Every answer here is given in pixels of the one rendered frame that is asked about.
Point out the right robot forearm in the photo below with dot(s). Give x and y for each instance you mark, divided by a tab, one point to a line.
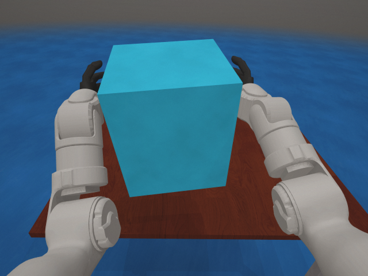
287	155

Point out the carton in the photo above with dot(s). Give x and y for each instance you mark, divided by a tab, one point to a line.
171	110

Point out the right robot hand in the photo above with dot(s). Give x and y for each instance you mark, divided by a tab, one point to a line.
244	72

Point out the table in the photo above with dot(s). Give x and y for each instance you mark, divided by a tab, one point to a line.
243	209

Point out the left robot hand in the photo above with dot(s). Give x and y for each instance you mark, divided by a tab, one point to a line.
89	78

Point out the robot right upper arm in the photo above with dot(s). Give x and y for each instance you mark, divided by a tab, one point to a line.
312	208

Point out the left robot forearm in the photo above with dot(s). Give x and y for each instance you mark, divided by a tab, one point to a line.
78	145

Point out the robot left upper arm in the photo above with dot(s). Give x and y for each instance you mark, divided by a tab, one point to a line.
78	234

